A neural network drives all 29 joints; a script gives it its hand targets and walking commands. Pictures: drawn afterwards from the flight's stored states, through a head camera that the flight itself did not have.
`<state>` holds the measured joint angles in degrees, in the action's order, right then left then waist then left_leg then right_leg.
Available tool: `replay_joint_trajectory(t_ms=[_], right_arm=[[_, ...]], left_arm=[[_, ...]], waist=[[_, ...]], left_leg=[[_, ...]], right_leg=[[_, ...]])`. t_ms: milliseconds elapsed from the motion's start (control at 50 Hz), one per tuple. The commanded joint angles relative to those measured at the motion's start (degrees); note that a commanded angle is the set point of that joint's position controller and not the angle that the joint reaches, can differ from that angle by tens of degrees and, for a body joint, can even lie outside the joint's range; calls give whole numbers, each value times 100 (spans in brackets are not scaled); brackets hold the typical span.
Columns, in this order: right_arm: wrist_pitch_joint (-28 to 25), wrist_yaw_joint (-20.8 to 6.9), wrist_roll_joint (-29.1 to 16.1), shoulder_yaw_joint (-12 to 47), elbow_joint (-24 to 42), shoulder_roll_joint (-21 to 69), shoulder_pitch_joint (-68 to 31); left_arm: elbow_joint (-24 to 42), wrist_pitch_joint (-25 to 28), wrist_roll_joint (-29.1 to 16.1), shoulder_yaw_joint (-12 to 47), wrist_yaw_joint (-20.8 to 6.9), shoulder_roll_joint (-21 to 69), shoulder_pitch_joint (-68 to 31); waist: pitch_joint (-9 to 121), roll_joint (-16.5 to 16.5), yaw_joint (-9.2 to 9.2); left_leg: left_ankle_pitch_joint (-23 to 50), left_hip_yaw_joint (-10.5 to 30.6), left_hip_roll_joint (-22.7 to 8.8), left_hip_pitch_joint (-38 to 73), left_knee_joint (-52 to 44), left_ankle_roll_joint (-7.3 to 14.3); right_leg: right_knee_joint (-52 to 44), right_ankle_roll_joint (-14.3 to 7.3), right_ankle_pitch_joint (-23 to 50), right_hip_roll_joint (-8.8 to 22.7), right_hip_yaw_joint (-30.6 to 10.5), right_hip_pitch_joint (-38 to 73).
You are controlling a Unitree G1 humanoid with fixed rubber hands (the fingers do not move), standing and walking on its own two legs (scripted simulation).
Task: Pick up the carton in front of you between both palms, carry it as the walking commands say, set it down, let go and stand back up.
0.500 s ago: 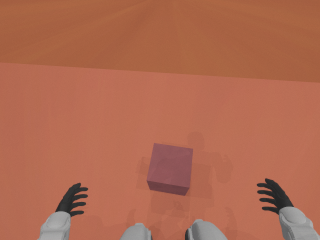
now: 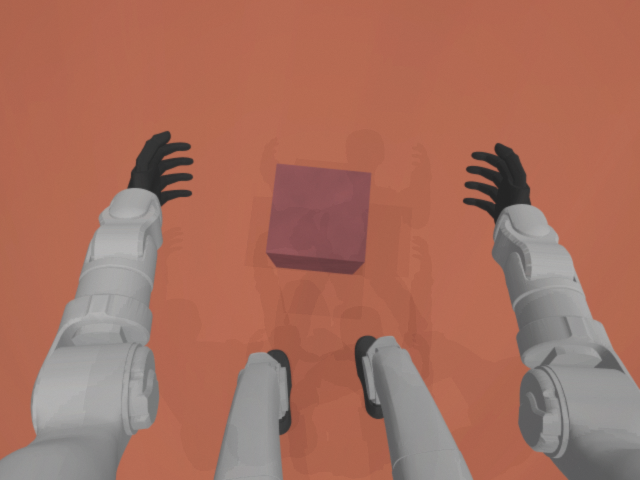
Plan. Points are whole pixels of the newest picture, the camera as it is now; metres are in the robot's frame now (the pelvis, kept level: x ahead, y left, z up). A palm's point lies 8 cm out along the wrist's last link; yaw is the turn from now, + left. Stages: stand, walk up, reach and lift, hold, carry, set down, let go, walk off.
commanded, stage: reach and lift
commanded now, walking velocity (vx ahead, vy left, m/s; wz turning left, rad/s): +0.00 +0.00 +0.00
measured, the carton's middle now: (318, 225) +0.51 -0.03 -0.55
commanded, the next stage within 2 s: none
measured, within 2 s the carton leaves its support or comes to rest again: leaves its support in 1.98 s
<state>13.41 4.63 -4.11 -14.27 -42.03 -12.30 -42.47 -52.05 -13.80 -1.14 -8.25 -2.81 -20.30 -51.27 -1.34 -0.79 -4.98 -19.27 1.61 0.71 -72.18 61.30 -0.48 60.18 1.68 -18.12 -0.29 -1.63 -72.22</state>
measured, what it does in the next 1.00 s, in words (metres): lowers itself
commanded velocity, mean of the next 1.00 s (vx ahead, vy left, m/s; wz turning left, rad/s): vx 0.00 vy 0.00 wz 0.00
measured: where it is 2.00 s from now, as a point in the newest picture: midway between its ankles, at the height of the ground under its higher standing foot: (326, 399)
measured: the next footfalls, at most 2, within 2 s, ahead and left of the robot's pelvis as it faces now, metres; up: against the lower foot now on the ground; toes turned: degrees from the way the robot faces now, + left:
none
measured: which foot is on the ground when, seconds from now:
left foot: down 0.00-1.00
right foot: down 0.00-1.00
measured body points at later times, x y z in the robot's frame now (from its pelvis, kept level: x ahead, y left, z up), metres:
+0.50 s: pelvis +0.02 +0.00 -0.06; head +0.35 +0.01 +0.25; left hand +0.58 +0.15 -0.20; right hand +0.50 -0.22 -0.19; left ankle +0.08 +0.12 -0.64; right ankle +0.08 -0.13 -0.64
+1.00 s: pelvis -0.04 +0.00 -0.26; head +0.33 +0.00 -0.01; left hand +0.56 +0.15 -0.43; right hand +0.48 -0.22 -0.43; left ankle +0.07 +0.12 -0.64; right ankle +0.08 -0.13 -0.64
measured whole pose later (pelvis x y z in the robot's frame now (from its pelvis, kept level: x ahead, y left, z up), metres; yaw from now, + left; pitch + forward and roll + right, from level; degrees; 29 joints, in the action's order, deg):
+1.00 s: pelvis -0.04 +0.00 -0.26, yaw -2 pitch +44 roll -3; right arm 6.4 8.7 -9.7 -15.7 -55.2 -13.6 -75.9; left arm -65.9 -7.6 -8.6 -0.9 2.9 -26.6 -86.5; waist -12.3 0.2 -5.5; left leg -30.9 3.8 3.4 -129.3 116.5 -2.0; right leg 113.8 4.2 -28.8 -3.2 -1.9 -128.9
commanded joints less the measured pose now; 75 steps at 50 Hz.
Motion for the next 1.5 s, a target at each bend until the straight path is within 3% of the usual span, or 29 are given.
replay_joint_trajectory(t_ms=[0,80,160,280,380,440,540,660,780,880,960,1080,1120,1180,1300,1480], right_arm=[[23,126,44,-222,415,-586,-2038],[54,227,199,-512,155,-449,-2857],[-32,277,410,-853,127,-290,-3397],[-315,181,675,-1187,426,-73,-3185],[-717,-4,855,-1382,317,229,-2697],[-910,-63,924,-1455,112,282,-2410],[-1102,-57,824,-1395,-119,157,-2320],[-1158,127,111,-776,2,-361,-2838],[-938,336,-475,-292,46,-695,-3567],[-763,422,-600,-192,-392,-807,-4296],[-808,415,-546,-186,-911,-875,-4752],[-1036,391,-566,-73,-1481,-1002,-5254],[-1117,413,-634,-71,-1403,-1075,-5439],[-1215,417,-747,29,-1438,-1144,-5519],[-1294,454,-924,203,-1558,-1040,-5033],[-1314,425,-841,139,-1617,-918,-5035]], left_arm=[[126,13,60,-221,-50,-899,-2363],[-358,28,214,-356,-133,-1014,-3382],[-613,123,427,-509,-176,-1035,-4088],[-477,337,734,-686,-85,-824,-4081],[-319,630,901,-827,-1,-305,-3526],[-320,756,946,-854,101,-76,-3130],[-215,917,759,-690,300,-80,-2955],[149,989,4,-9,544,-583,-3541],[152,813,-558,485,615,-960,-4309],[-438,673,-697,610,599,-1169,-4945],[-1030,729,-781,705,569,-1248,-5271],[-1432,958,-939,897,560,-1389,-5653],[-1344,1028,-1005,990,583,-1453,-5830],[-1121,1097,-1037,1085,636,-1429,-5991],[-993,1139,-1253,1343,701,-1146,-5572],[-1284,1132,-1013,1099,721,-1010,-5347]], waist=[[4340,-224,-95],[4677,-336,-225],[5119,-425,-339],[6116,-580,-367],[6014,-687,-274],[5873,-693,-232],[5824,-661,-184],[6909,-732,-189],[7231,-772,-220],[6317,-688,-201],[5539,-575,-235],[5050,-457,-233],[5104,-509,-302],[5154,-641,-222],[5644,-688,-296],[4968,-538,-171]], left_leg=[[-173,-189,233,1983,-607,-71],[-372,-215,274,1710,-457,-97],[-130,-211,332,1561,-315,-111],[1435,-188,412,1939,-33,-99],[2752,-27,355,1542,545,-88],[3146,69,308,970,1057,-92],[2803,49,306,-114,1892,-126],[2506,-43,284,-496,3102,-166],[1341,-243,252,-850,3933,-147],[14,-304,139,-1578,4273,-128],[-467,-240,47,-2116,4585,-104],[-312,-125,-21,-2517,5124,-93],[-166,-83,-37,-2400,5262,-83],[237,-101,-2,-2401,5453,-98],[994,-85,62,-1887,5672,-123],[455,-71,78,-2457,5526,-105]], right_leg=[[-553,234,16,-223,509,1650],[-434,257,-143,-261,586,1409],[-309,268,170,-299,611,1356],[-71,277,1556,-386,663,1287],[442,284,2448,-393,631,169],[928,313,2554,-396,583,-637],[1777,352,2337,-407,522,-1429],[3011,342,2346,-356,541,-1513],[3860,330,1448,-312,710,-1717],[4273,309,321,-179,761,-2124],[4625,290,-56,-96,724,-2319],[5158,272,224,-59,586,-2304],[5284,270,392,-64,575,-2434],[5486,230,767,-102,540,-2334],[5658,202,1401,-179,619,-2188],[5597,231,904,-172,581,-2591]])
